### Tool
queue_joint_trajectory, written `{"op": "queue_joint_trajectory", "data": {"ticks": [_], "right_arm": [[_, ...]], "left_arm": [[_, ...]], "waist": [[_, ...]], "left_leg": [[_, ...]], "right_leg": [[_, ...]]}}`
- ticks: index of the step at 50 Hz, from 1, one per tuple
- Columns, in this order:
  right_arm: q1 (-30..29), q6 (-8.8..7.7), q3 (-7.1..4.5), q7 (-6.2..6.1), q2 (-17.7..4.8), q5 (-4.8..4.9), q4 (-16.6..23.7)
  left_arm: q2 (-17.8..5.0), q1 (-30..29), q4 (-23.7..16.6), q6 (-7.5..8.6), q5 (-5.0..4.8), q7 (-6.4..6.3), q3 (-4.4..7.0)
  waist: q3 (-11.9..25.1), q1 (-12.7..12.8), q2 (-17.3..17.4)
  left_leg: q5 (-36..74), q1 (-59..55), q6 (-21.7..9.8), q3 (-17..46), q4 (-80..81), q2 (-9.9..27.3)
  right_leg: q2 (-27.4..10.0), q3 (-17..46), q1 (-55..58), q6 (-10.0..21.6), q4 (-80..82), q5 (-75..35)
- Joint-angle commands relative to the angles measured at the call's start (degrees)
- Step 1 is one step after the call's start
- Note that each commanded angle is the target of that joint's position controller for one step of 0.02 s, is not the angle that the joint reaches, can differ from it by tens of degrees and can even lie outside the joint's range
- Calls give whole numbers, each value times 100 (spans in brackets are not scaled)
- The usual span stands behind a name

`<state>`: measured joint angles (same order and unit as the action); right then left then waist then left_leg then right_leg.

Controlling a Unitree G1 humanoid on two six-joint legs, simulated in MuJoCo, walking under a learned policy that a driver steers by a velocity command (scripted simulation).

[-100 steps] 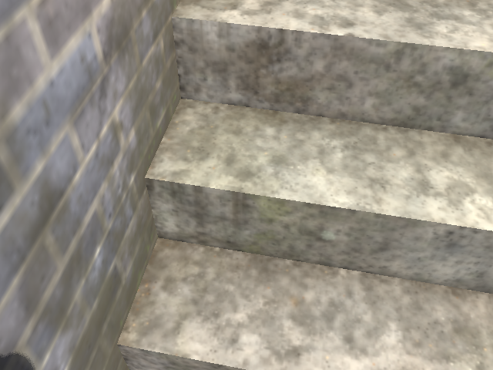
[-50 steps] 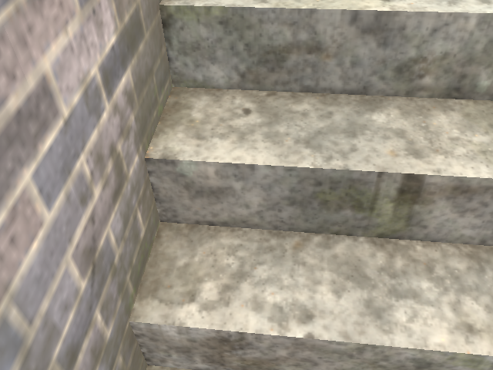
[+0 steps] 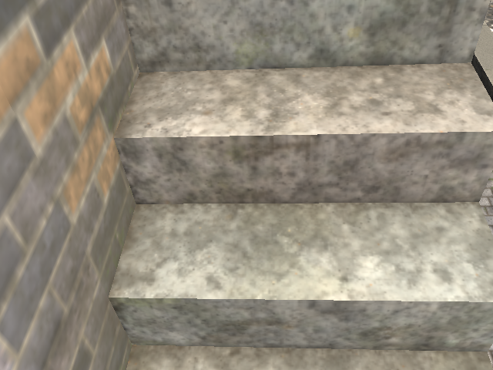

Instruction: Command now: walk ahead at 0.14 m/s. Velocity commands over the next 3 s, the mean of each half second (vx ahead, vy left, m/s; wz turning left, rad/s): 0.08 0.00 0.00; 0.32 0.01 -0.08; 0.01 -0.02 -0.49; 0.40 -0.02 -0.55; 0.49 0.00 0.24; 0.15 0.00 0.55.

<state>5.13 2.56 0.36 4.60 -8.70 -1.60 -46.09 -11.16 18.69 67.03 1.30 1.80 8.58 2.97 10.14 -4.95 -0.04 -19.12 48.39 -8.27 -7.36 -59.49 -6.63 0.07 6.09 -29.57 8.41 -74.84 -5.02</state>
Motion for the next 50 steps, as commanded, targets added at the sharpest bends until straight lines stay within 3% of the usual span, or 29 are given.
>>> {"op": "queue_joint_trajectory", "data": {"ticks": [1,3,4,7,9,11,14,16,18,21,23,24,27,29,31,32,34,36,39,41,42,43,44,45,46,47,48,49,50], "right_arm": [[595,-459,89,-14,448,203,-704],[-542,-733,239,48,876,284,-655],[-231,-804,230,90,827,197,-578],[-90,-884,-37,235,46,271,-173],[-165,-1036,-72,316,-196,96,-149],[-326,-1130,-170,261,-472,157,-64],[-604,-1151,-36,263,-246,335,42],[310,-874,29,464,-121,585,-348],[1291,-766,-165,545,-479,248,-503],[33,-815,-126,404,-484,108,-130],[116,-842,-211,280,-660,160,-215],[123,-846,-224,195,-676,38,-273],[75,-800,-275,21,-543,-154,-272],[-338,-766,-244,-106,-374,-86,-86],[-271,-777,-276,-213,-496,-59,-142],[-130,-768,-303,-242,-516,-115,-219],[90,-750,-303,-163,-423,-231,-380],[-204,-655,-87,17,70,-184,-173],[-918,-498,236,-81,171,16,538],[-600,-326,333,-78,20,-71,784],[-582,-266,277,-25,-249,-121,992],[-1370,-213,98,-163,-710,-20,1232],[-946,-235,136,-235,-690,67,810],[721,-252,10,-149,-1116,-56,22],[2454,-150,-113,-12,-1417,92,-892],[4181,-126,-147,-76,-574,-210,-2135],[2771,-196,-47,-124,-187,-244,-1980],[1786,-226,91,-124,143,-301,-1669],[2909,-273,100,-67,74,-524,-2066]], "left_arm": [[69,-515,-433,74,-8,-414,38],[134,-297,-585,129,0,-685,26],[115,-388,-805,115,37,-785,-4],[-100,-980,-1066,-63,-206,-659,-74],[-209,-257,-668,30,31,-628,61],[-54,-336,-814,191,138,-781,63],[43,-710,-976,240,-82,-887,-21],[200,-1274,-1040,271,-303,-828,-159],[-505,-1377,-1119,206,-103,-726,-91],[65,-1628,-1025,175,-180,-479,-167],[-65,-1278,-941,140,-205,-450,-115],[35,-989,-857,161,-219,-478,-107],[-362,-682,-735,231,-87,-641,25],[-510,-224,-684,239,6,-765,54],[-696,-185,-833,251,63,-877,113],[-802,-5,-740,271,10,-914,205],[-670,618,-603,273,155,-923,207],[-327,956,-394,212,394,-911,59],[-50,1151,-109,314,439,-883,-33],[-504,210,-345,468,401,-962,34],[-1030,-1236,-861,531,302,-924,155],[-1449,-393,-646,507,-27,-804,296],[-1336,154,-589,529,127,-820,207],[-1244,-24,-693,484,352,-877,157],[-742,652,-596,420,496,-779,10],[-708,-866,-901,302,-4,-818,155],[-79,84,-904,-114,-107,-880,-92],[535,1049,-708,-468,-217,-773,-305],[378,477,-1322,-620,-109,-392,-356]], "waist": [[-170,344,14],[-228,978,-359],[-69,950,-336],[122,751,444],[-89,1002,688],[-228,1055,307],[-310,1048,299],[-489,777,-9],[-24,63,-172],[-761,446,-53],[-862,541,165],[-934,598,95],[-1010,749,-382],[-1023,981,-783],[-1065,1045,-857],[-1053,1088,-1123],[-1037,1193,-953],[-1268,1155,-526],[-1023,901,-429],[-547,271,-208],[-412,-394,181],[-51,-96,-10],[615,-83,212],[895,-278,440],[2123,-445,1077],[-633,-1245,1375],[-1765,-402,1097],[-1907,194,625],[-566,191,628]], "left_leg": [[-2052,-1524,-1011,4135,3366,1360],[-410,-897,-339,2371,3342,945],[528,-974,-353,1793,3214,844],[1619,-1030,143,819,3838,808],[2829,-646,18,1291,3781,1150],[3208,-1430,-327,1597,3514,1518],[3524,-2230,-398,1935,2923,1792],[2801,-2828,-131,2016,2653,1562],[1418,-3174,323,1444,2580,951],[-267,-2827,400,1330,2973,959],[-784,-2569,449,1301,3187,929],[-675,-2506,490,1225,3202,866],[-326,-2138,473,836,2604,610],[218,-749,541,976,1666,601],[86,35,536,1143,35,620],[-214,236,493,1069,-1286,489],[-736,1282,253,1360,-4632,145],[-986,2305,-183,1317,-5507,247],[-1847,3539,-552,1517,-5971,881],[-1446,1831,-600,1183,-4613,1119],[-597,-463,-524,851,-2058,1292],[-2208,-996,224,-3,-802,534],[-1492,-1381,392,-5,-214,401],[1592,-2005,410,557,1825,814],[5434,-5338,-270,1680,1995,1677],[5192,-4812,403,1076,4652,1335],[4914,-4607,602,325,6046,1075],[5709,-5506,381,461,6138,1383],[9202,-7238,-234,1076,3727,2180]], "right_leg": [[-201,852,-2629,99,-3201,519],[-480,582,-2335,-232,-2327,1117],[-599,277,-2261,-604,-1721,939],[-596,-770,-856,-1628,36,3040],[-587,-647,220,-1746,-787,1727],[-673,-401,-25,-1721,-197,1887],[-801,-199,602,-1800,2352,2037],[-607,-600,1009,-1644,4816,715],[-427,-615,1423,-998,4165,508],[-332,-633,782,-762,4552,2341],[-356,-479,1011,-606,4772,3079],[-394,-341,1119,-480,4881,3276],[-854,498,1568,178,5542,4263],[-1722,2083,2691,853,6016,4484],[-2248,2658,2810,1283,6352,4106],[-2246,2444,2590,1361,6401,3961],[-2042,2004,2643,1221,5978,3574],[-1744,1083,2922,695,5795,2810],[-2005,581,3353,403,5869,514],[-1512,-116,1847,226,6078,103],[-1061,-685,167,123,6410,-1021],[-835,-365,-23,550,6423,-1693],[-536,-547,1419,337,4765,-4938],[-364,-366,2193,-149,2878,-5641],[4,-208,-85,-536,1465,-2887],[321,-883,-1687,-315,638,1884],[-84,-886,-1758,-61,-1441,3995],[-41,-518,-2667,-3,-2645,4754],[102,-398,-4226,273,-4161,4106]]}}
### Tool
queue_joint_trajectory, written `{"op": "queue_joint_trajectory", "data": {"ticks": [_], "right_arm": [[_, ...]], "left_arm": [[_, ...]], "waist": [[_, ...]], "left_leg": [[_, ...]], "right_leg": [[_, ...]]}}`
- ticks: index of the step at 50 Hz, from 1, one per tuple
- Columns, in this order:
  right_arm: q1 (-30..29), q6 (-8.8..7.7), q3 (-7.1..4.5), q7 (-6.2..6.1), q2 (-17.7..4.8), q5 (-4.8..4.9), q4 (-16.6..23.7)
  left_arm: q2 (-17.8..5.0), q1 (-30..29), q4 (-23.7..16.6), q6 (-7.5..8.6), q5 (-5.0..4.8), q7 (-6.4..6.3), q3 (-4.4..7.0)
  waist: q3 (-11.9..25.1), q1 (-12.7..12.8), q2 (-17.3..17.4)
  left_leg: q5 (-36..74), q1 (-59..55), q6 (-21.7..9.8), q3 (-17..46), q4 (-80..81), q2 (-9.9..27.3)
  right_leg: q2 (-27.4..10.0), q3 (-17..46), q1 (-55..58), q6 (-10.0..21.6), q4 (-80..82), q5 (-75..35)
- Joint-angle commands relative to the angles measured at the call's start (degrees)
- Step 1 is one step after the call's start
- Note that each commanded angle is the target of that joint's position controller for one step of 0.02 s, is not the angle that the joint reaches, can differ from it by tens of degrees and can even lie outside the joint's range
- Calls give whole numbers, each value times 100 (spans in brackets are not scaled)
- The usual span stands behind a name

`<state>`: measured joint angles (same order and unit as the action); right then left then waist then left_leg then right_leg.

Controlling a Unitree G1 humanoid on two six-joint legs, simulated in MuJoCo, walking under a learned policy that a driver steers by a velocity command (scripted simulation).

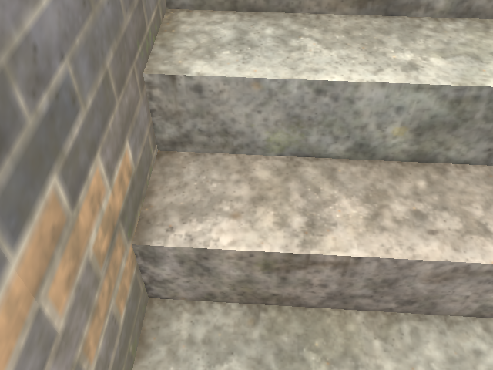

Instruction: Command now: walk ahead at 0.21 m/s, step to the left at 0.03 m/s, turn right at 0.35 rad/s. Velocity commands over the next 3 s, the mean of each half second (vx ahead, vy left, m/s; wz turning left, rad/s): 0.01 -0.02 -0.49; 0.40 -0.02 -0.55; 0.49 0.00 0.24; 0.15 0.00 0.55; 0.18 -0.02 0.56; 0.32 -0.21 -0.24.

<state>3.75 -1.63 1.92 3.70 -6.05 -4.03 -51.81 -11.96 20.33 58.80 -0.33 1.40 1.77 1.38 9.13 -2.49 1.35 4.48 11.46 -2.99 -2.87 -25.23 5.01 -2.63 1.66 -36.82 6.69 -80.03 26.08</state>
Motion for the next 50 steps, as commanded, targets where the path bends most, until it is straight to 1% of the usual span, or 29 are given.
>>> {"op": "queue_joint_trajectory", "data": {"ticks": [1,4,5,6,7,8,10,12,14,15,16,17,18,21,22,24,26,28,30,31,32,34,39,41,44,46,47,48,50], "right_arm": [[3324,84,-207,216,-828,-266,-1673],[3289,-423,-461,45,-671,-325,-1966],[2825,-390,-563,65,-869,-452,-1980],[415,-264,-755,246,-1488,-460,-1029],[-377,-441,-548,-534,-1615,570,432],[-1128,-689,-605,-737,-2157,792,587],[-293,-656,-710,-821,-2228,1219,887],[404,-526,-661,-649,-2270,1011,1311],[1066,-225,-524,-685,-1624,628,1331],[2601,-114,-1002,199,-2527,-706,435],[824,-139,-931,519,-2190,-239,939],[487,-271,-839,427,-1526,8,1395],[571,-513,-751,296,-1502,216,1805],[57,-275,-643,-370,-1854,301,2504],[516,266,-183,-747,-665,411,2145],[1206,405,-163,-909,-844,633,1894],[1078,378,-228,-950,-932,674,1859],[870,271,-208,-1078,-852,163,1864],[1461,-111,-321,-953,-1156,556,1525],[1463,-56,-526,-174,-1731,142,1722],[746,-37,-573,88,-1867,231,1716],[537,-417,-424,10,-1576,248,1992],[1129,-748,-246,-511,-1544,155,1918],[1419,-710,-278,-487,-1584,111,2111],[1542,-432,-424,-397,-1852,522,2122],[2465,-220,-315,-297,-1687,46,2328],[2262,-233,-285,-162,-1680,149,2133],[2714,-173,-169,6,-1348,-43,2195],[3432,-7,-292,98,-1382,123,1805]], "left_arm": [[63,-1002,-1333,-482,-155,530,-160],[-53,-2879,-2549,-256,-128,219,-332],[307,-3069,-2908,-271,-285,121,-518],[104,-2016,-2847,-449,-392,132,-559],[190,-1738,-2597,-568,157,-332,-330],[-327,-597,-2319,-690,283,-560,-118],[-680,-554,-1954,-701,341,-536,129],[-549,-1403,-2167,-726,165,-580,132],[-696,-2834,-2311,-911,-50,-605,263],[504,-529,-3448,-1022,-805,-254,-233],[-548,602,-2777,-709,-568,-31,108],[-1360,1433,-2167,-416,-203,132,278],[-1668,490,-2156,-41,-330,389,319],[-764,-1749,-2689,568,-302,483,137],[-712,-2980,-2107,153,15,-214,259],[-642,-2311,-2071,-220,15,-558,245],[-815,-2083,-1925,-145,90,-426,322],[-669,-1925,-2073,-224,-11,-242,369],[-114,-889,-1899,-124,415,-96,347],[-241,761,-1556,11,118,487,61],[-404,-88,-1729,79,189,537,26],[-1136,-716,-1819,103,-37,181,154],[-1262,-1238,-1758,269,14,464,112],[-1369,-1456,-1858,307,54,499,112],[-1077,-2233,-2169,277,87,600,2],[-2006,-1922,-2098,193,-59,523,275],[-1785,-1563,-1903,207,97,485,318],[-2459,-1518,-2061,185,-72,575,476],[-2957,-1374,-1984,178,242,495,725]], "waist": [[709,-6,435],[242,8,369],[-434,485,689],[-522,1758,235],[-1441,1567,119],[-727,2293,529],[757,1837,-31],[1030,1053,-99],[550,62,-1291],[1082,1294,1032],[443,1957,-451],[276,1511,-1041],[92,885,-1120],[-1011,-36,101],[-1449,-671,-435],[-1045,-546,90],[-318,-626,2],[-752,-552,667],[-369,85,-865],[-10,344,2265],[-546,113,1436],[-433,-17,-232],[-243,-362,518],[-336,-607,703],[-975,-834,341],[105,-1520,-354],[-120,-905,148],[382,-1244,-991],[97,-1165,-1006]], "left_leg": [[7014,-4064,-938,745,-50,2133],[5534,-5502,-821,640,-856,1810],[5123,-4329,-913,262,-61,1786],[4461,-1807,-759,-751,888,1288],[7095,1039,-244,-1333,1887,1780],[9687,1373,-213,-1541,1176,1778],[11678,303,31,-724,-1060,1305],[8354,781,81,-704,-2068,1105],[1008,1392,232,-476,-3089,3],[-1024,2527,30,1123,-6820,-23],[-2017,3477,-45,1258,-9904,-758],[-3218,4822,6,1699,-11646,-1455],[-3743,5090,189,1870,-11909,-1478],[-3928,3616,322,1708,-9307,-776],[-1834,2615,465,180,-7792,-752],[-1664,1136,935,-576,-4233,-792],[-1059,-121,727,-450,-3190,-491],[-909,947,-261,2214,-103,450],[5070,313,-229,2829,-788,1658],[-4274,547,-1989,4131,-259,1772],[-6234,624,-2300,3866,666,1643],[-6685,1057,-1860,4387,861,1503],[-5277,1878,-1062,1872,-644,443],[-4954,2042,-693,1252,-990,155],[-4807,1367,-1065,1062,-965,46],[-1473,509,-506,875,-1966,-457],[-1361,570,-577,999,-2244,-279],[-972,1247,-118,561,-2784,-854],[-2149,2293,115,98,-3095,-1377]], "right_leg": [[355,261,-4030,641,-5355,1929],[448,199,-7704,315,-5566,3771],[101,36,-7487,409,-4783,3741],[-484,-122,-4612,374,-1507,2195],[292,-678,-1148,150,-1610,1243],[542,-812,290,241,-1771,760],[1163,-426,1293,441,-626,591],[1156,-456,2176,406,771,-336],[1104,45,2399,508,2817,-772],[30,2811,3060,1465,3614,-2332],[-160,3413,1993,2009,4025,-2961],[-590,3216,2409,2417,4185,-5354],[-1028,3403,1610,2176,4388,-4904],[-487,2726,-1343,713,5978,490],[587,855,-1784,575,5211,-430],[1200,-774,-1286,154,4418,-2725],[605,-302,-1128,244,3786,-2510],[584,69,-151,-325,1349,-727],[893,1255,-624,-768,-2325,68],[392,2115,-2166,-218,-3079,-1517],[634,1282,-3366,-323,-3943,-675],[217,1026,-3143,-991,-2916,-1258],[-392,62,-1171,-1166,-446,-1684],[-605,-166,-21,-1313,1346,-1590],[34,-1659,633,-1203,4981,-1070],[-449,-645,2017,-413,4887,-5945],[-434,-400,2254,-547,5827,-5363],[-940,-82,3780,-216,5110,-7930],[-1420,144,4413,191,4895,-7959]]}}
Over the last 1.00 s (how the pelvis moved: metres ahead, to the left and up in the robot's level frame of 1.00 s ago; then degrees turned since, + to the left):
0.23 0.04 0.12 -2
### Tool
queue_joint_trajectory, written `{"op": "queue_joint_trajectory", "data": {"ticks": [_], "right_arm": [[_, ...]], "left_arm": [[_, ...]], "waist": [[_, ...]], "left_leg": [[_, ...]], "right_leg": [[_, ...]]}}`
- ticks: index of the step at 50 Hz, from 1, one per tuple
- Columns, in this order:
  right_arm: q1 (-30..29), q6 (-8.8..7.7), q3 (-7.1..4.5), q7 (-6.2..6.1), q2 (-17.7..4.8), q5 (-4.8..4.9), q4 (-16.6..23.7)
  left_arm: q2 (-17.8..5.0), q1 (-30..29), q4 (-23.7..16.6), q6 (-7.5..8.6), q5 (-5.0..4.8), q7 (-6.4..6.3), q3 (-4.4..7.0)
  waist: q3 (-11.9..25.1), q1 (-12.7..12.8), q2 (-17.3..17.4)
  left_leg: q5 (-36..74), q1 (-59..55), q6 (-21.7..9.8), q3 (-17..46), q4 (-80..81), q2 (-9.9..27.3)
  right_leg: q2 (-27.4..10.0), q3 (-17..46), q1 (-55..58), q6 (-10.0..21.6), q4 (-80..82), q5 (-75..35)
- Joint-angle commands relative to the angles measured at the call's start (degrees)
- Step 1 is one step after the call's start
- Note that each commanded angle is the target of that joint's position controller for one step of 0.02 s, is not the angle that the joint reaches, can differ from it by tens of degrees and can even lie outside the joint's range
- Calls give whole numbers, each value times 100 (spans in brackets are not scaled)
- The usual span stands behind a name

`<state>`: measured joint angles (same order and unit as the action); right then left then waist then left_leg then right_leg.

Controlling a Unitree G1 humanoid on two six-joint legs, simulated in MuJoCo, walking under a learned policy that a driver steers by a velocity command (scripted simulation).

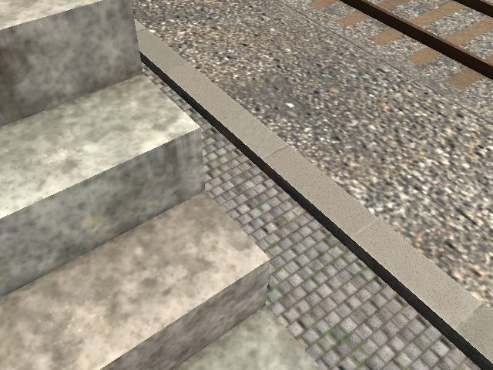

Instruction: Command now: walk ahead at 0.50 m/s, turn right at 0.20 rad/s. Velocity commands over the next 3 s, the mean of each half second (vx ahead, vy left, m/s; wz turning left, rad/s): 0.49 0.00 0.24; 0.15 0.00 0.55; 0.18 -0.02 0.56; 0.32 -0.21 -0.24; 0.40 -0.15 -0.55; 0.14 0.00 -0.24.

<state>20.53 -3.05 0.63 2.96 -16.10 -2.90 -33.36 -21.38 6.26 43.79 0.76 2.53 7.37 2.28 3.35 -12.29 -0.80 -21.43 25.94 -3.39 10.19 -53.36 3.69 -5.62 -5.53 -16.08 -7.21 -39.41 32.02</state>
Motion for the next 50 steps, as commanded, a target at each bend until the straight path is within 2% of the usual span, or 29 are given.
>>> {"op": "queue_joint_trajectory", "data": {"ticks": [1,3,4,5,6,7,9,10,12,14,15,16,18,20,21,23,24,26,27,28,30,32,33,37,43,46,48,49,50], "right_arm": [[1189,46,-135,161,-240,149,161],[1169,-12,10,158,291,73,104],[1991,20,-596,-480,-729,722,-691],[2455,58,-618,-688,-819,306,-1011],[1723,86,221,182,141,-451,-547],[1442,53,225,350,387,-373,-327],[897,-66,97,161,86,158,-183],[454,-67,-44,50,-328,232,-163],[-128,43,-161,-117,-695,105,31],[-435,356,-202,-3,-832,-17,111],[478,285,-140,248,-440,-3,-14],[1274,248,-80,376,-169,-184,16],[1654,177,-13,297,0,-88,145],[2560,139,-181,-15,-311,-33,-135],[2700,39,-283,-39,-384,-98,-262],[1762,-157,-96,16,59,-87,-166],[1416,-63,-49,140,291,26,-291],[889,207,133,397,631,247,-604],[1144,312,175,384,499,227,-655],[1287,228,-36,116,-333,333,-532],[1287,125,16,148,-254,211,-448],[873,111,143,314,39,290,-372],[440,94,214,328,169,356,-228],[-387,1,306,301,558,422,129],[-1049,224,252,140,74,678,728],[-646,608,423,51,51,716,640],[60,667,396,132,101,632,400],[294,796,403,72,145,472,94],[49,715,330,30,147,526,73]], "left_arm": [[-1813,-425,-906,55,126,-174,634],[-1014,-1773,-1572,-88,55,-366,369],[606,-2938,-1640,-135,-116,-525,-14],[1166,-3380,-2151,-244,-110,-509,-245],[108,-2737,-1966,-369,-98,-493,-28],[-437,-1906,-1933,-251,23,-588,179],[-268,-832,-1832,103,380,-708,38],[-118,-600,-1772,237,444,-717,-77],[131,-574,-1736,293,533,-683,-196],[200,-472,-1293,295,201,-479,-267],[-127,-472,-1167,266,-108,-270,-119],[-805,-310,-1057,215,-162,-43,74],[-1158,-388,-1332,-45,125,-24,333],[-1265,-422,-1828,-106,455,-247,372],[-1441,-1548,-2253,-136,414,-420,508],[-603,-2314,-2379,-198,336,-781,353],[-54,-1880,-2109,-371,162,-947,216],[650,-439,-1629,-731,292,-1009,144],[551,-232,-1717,-781,383,-1041,212],[360,-66,-1966,-501,446,-1129,261],[71,-538,-1806,-36,24,-1285,311],[182,-509,-1676,147,156,-1429,296],[353,-217,-1478,188,289,-1323,232],[58,573,-776,255,181,-1091,297],[691,1319,-189,-13,395,-686,48],[446,1672,99,11,359,-319,-45],[-836,1662,-21,144,626,-174,318],[-985,1188,-148,76,822,-150,409],[-964,1186,-163,222,643,-229,442]], "waist": [[244,130,-485],[329,-169,-540],[639,-1030,212],[0,-903,1516],[63,-39,1078],[40,348,1602],[323,791,947],[386,889,373],[62,1017,-235],[-474,998,-430],[-82,521,-829],[595,-58,-1203],[854,132,-1656],[734,121,-1479],[495,-332,-1264],[35,-266,-180],[-156,73,48],[-419,916,-5],[-137,1072,158],[725,1118,1008],[483,695,626],[262,925,287],[281,1084,289],[275,1068,180],[303,1009,202],[508,914,87],[1089,736,-638],[1391,804,-276],[1115,918,135]], "left_leg": [[635,628,115,-1253,-198,-1192],[1298,-245,73,-1085,774,-1073],[1579,-1620,-520,-940,1825,-740],[2318,-2319,-1186,1122,2487,-18],[4588,-1376,-1046,1378,2322,75],[4080,-1089,-1099,1274,2027,252],[1939,-216,-863,2152,1106,404],[631,476,-794,2446,1201,393],[-390,991,-547,1900,1512,-164],[-929,1561,-487,1146,698,-840],[101,1276,-490,514,760,-1081],[636,1008,-3,287,414,-1422],[-1505,1296,589,-154,-1459,-1553],[-1972,339,915,-641,-3917,-1679],[-1495,16,1013,-1062,-4102,-1757],[-114,353,832,-344,-361,-690],[96,217,622,-760,1479,-865],[1070,-551,-62,-388,3076,-906],[1887,-777,-401,-52,2698,-850],[2479,-1540,-1069,1139,1904,30],[749,-597,-1187,1591,1838,204],[499,265,-1104,1530,1427,77],[163,736,-1129,1537,1179,-86],[689,1843,-1152,1449,289,-358],[490,2654,-1246,2253,-255,-428],[-776,3458,-473,1561,-1700,-883],[-2081,5615,960,-608,-6057,-1685],[-1648,6289,1210,-553,-7932,-1340],[-1200,6973,1251,4,-9088,-994]], "right_leg": [[-1067,756,1506,1538,949,-7242],[-741,455,1034,1371,795,-6748],[649,-472,26,516,-1427,-5903],[1295,42,-2300,320,-3272,-1274],[1096,980,-2256,710,-4411,-638],[758,1302,-2284,584,-4705,131],[217,2468,-2227,683,-4118,1045],[254,2291,-1788,817,-3781,733],[318,1355,-685,655,-1614,-639],[244,590,838,337,1399,-4023],[387,24,1446,402,863,-4403],[-299,884,2132,1179,46,-8131],[-1769,1737,1734,2097,432,-9050],[-2295,1613,-189,2166,609,-10250],[-2150,1241,-900,2110,778,-8702],[-1917,1379,-233,1514,938,-5675],[-1194,1009,304,1405,847,-4459],[-209,349,-290,1073,-972,-1035],[174,333,-892,924,-2484,-756],[358,828,-1927,533,-3022,-357],[532,1475,-2402,549,-3981,-606],[489,1432,-2449,576,-4336,-1010],[536,1249,-2120,615,-4592,-1542],[483,1240,-1685,604,-4536,-2133],[452,533,94,635,1148,-2745],[-95,310,1332,1327,2728,-4900],[-2039,1319,2539,3474,863,-9764],[-2852,2121,2450,4132,1204,-9324],[-3330,2698,2678,4020,1662,-7502]]}}
Over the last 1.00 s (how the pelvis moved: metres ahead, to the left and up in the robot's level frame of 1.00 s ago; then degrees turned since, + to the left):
0.05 -0.10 0.13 -31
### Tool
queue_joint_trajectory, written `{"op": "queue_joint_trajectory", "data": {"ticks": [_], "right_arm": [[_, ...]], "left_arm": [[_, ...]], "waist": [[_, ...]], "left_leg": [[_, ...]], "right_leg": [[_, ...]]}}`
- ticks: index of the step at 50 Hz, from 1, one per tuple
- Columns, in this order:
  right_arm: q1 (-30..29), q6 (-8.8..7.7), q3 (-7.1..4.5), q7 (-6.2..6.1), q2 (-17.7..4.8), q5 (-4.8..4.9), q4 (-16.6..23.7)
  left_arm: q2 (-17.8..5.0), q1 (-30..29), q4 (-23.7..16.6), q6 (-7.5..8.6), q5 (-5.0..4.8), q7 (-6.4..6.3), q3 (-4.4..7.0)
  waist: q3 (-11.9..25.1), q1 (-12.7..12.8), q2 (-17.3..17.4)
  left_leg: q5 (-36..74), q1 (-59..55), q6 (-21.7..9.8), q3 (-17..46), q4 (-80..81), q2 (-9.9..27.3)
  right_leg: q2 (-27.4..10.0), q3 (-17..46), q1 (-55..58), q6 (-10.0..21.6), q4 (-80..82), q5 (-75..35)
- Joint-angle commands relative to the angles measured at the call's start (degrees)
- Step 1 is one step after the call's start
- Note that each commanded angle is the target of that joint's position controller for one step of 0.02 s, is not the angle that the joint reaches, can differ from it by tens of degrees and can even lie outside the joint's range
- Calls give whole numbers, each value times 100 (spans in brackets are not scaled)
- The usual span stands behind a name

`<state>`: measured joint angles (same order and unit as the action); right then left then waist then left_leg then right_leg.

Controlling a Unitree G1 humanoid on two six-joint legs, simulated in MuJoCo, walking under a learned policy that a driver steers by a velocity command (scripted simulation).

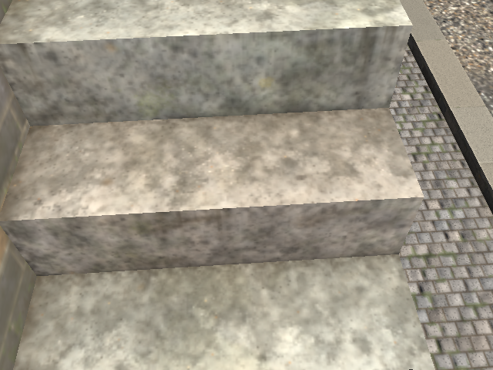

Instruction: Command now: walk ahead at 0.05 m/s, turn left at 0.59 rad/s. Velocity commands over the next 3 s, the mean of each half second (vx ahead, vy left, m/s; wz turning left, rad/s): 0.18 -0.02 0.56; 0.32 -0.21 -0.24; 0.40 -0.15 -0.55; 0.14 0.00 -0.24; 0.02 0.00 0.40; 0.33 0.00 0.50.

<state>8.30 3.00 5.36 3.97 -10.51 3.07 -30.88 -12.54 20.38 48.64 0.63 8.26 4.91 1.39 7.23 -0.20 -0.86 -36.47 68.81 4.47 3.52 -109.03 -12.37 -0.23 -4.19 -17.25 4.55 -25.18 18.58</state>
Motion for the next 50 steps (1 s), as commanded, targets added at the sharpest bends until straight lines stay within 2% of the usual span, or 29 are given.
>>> {"op": "queue_joint_trajectory", "data": {"ticks": [1,2,4,5,8,9,10,11,13,16,22,23,24,25,26,27,28,29,30,31,32,33,34,35,39,42,44,47,50], "right_arm": [[1169,-18,-203,-162,-429,-176,-372],[846,-61,-393,-205,-683,-255,-594],[394,-295,-655,-45,-1054,-218,-814],[159,-303,-671,-85,-998,-106,-834],[-179,-348,-717,-161,-922,5,-1002],[-2,-367,-739,-172,-895,-68,-1111],[-51,-412,-753,-126,-757,-282,-1167],[-9,-463,-756,-94,-740,-294,-1288],[-239,-497,-693,67,-558,-425,-1291],[-527,-392,-466,251,-120,-414,-1411],[-883,-196,-213,293,150,-379,-1135],[-1711,-314,-549,-612,-283,-534,-188],[-2260,-275,-456,-812,-352,-371,30],[-2049,-270,-432,-863,-326,-217,162],[-1315,-234,-429,-887,-226,-26,-72],[275,-197,-511,-961,-84,39,-629],[1857,-297,-707,-1023,-309,25,-1261],[2601,-294,-1127,-1149,-1638,-442,-1321],[2291,-236,-1107,-1257,-1696,-592,-1171],[1393,-252,-1040,-1343,-1709,-702,-764],[890,-221,-1033,-1390,-1492,-631,-737],[367,-228,-905,-1472,-951,-546,-815],[-237,-272,-784,-1509,-501,-536,-713],[-481,-308,-745,-1488,-244,-567,-655],[-129,-723,-778,-1351,-338,-531,-1016],[-6,-730,-897,-1196,-648,-508,-1029],[-19,-731,-992,-1156,-913,-489,-894],[253,-649,-1133,-1212,-1252,-528,-841],[-677,-535,-1141,-1218,-1274,-422,-549]], "left_arm": [[-1459,-225,-744,365,-9,-107,370],[-1058,-366,-755,406,-169,-111,107],[-959,-851,-1162,285,-462,-277,-40],[-823,-949,-1336,257,-479,-357,-89],[-843,-358,-1489,205,-464,-354,-115],[-781,-64,-1391,189,-438,-272,-115],[-772,234,-1161,227,-457,-235,-100],[-701,516,-981,243,-502,-190,-113],[-642,627,-633,276,-358,-188,-133],[-365,1064,47,370,-251,-278,-234],[-262,749,1030,515,2,-387,-120],[-1124,644,821,695,-1017,-588,290],[-909,511,920,682,-1130,-709,245],[-812,172,852,606,-1100,-824,198],[-1010,395,848,389,-1303,-901,262],[-1206,661,790,343,-1304,-858,317],[-1231,852,914,395,-1198,-677,282],[-939,81,95,297,-1253,-493,298],[-546,-337,77,226,-1118,-347,254],[73,-140,-173,171,-1153,-406,200],[106,-434,-453,97,-970,-465,180],[110,-803,-655,-84,-618,-512,168],[92,-669,-728,-235,-394,-521,177],[-44,-499,-719,-271,-335,-515,207],[-39,-796,-1030,-656,-341,-673,203],[129,-934,-1464,-861,-415,-797,202],[55,-912,-1630,-903,-545,-733,214],[84,-823,-1695,-1001,-471,-665,223],[-23,-6,-1593,-1010,-648,-488,262]], "waist": [[408,-91,928],[118,-104,928],[-126,67,269],[-77,212,42],[-374,725,-589],[-569,767,-662],[-782,781,-739],[-876,843,-809],[-793,716,-568],[-654,669,-635],[-319,-25,-321],[-1457,63,-756],[-1834,31,-958],[-1800,-118,-1087],[-1222,-278,-964],[22,-577,-753],[1023,-1219,-325],[1788,-1588,2008],[2224,-1262,1323],[1831,-663,1521],[1324,-309,1475],[299,-18,1207],[-199,341,1036],[-189,390,858],[-879,557,642],[-1032,713,816],[-915,798,1081],[-754,715,1268],[-469,1380,1277]], "left_leg": [[1348,3103,415,1126,-4045,648],[2448,2526,181,1169,-3552,461],[3115,1098,-45,737,-3054,636],[3249,545,66,534,-2677,635],[3061,700,129,603,-2460,709],[3133,906,17,875,-2268,724],[3116,1352,-309,1128,-1812,869],[2988,1621,-507,1122,-1684,981],[2996,1981,-819,929,-1443,1041],[3084,2371,-1182,530,-1233,1299],[2044,2444,-1613,-48,-1097,2090],[32,1417,-1004,-87,-119,1968],[-242,773,-988,-193,1142,2235],[129,-503,-1022,-559,2538,2337],[-819,-2848,-1038,-1162,4108,1882],[183,-4980,-959,-1713,4367,1143],[1563,-6317,-920,-454,5006,1071],[2834,-7234,-1459,3293,7419,3343],[2862,-6730,-1212,4128,8553,3326],[2512,-5919,-1172,3701,8511,3495],[1153,-5659,-1176,3209,8053,3202],[437,-4838,-1204,2395,7220,2888],[693,-4215,-1254,1836,6716,2891],[844,-4064,-1334,1791,6730,3087],[578,-3706,-1089,972,7300,3472],[933,-3729,-879,264,7850,3525],[645,-3868,-954,58,8448,3727],[408,-4870,-1049,-50,8643,4069],[637,-4163,-354,-1468,8985,3496]], "right_leg": [[-3441,2512,3016,2272,334,-4372],[-2493,1698,2422,1558,373,-3193],[-1676,651,1222,983,725,-2193],[-1431,288,866,845,843,-1763],[-1733,148,1241,970,1012,-1892],[-1925,257,1427,984,1083,-1598],[-2189,404,1769,1022,1287,-910],[-2354,438,1918,988,1437,-460],[-2407,331,2137,929,1462,-321],[-2361,84,2336,977,1598,-447],[-2570,-585,2529,933,1768,-3002],[-2127,-1135,2052,570,2235,-1361],[-1732,-1408,1235,428,2775,-689],[-1477,-1725,728,478,3088,-780],[-1145,-1644,131,727,2619,-2395],[-1115,-1498,301,837,1047,-4766],[-876,-1161,-131,496,-870,-5738],[81,-913,-1599,-302,-4276,-2095],[623,1146,-1245,-653,-6717,-469],[710,1869,-1924,-938,-8310,-559],[532,1566,-2597,-893,-8518,-995],[382,1364,-3234,-740,-8393,-1538],[407,1258,-3325,-692,-8598,-1950],[475,1160,-3232,-682,-9219,-2184],[408,1092,-3927,-620,-9406,-1238],[345,1090,-4154,-526,-8984,-1473],[207,861,-3974,-518,-8236,-1329],[-189,765,-4135,-521,-8195,-840],[-555,245,-1286,-126,-4715,-513]]}}
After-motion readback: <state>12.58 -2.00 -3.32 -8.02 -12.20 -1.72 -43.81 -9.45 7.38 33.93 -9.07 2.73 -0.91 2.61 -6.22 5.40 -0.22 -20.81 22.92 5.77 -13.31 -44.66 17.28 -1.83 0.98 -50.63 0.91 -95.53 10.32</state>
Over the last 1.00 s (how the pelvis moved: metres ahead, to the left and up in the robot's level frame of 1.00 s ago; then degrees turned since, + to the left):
-0.07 -0.11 -0.16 22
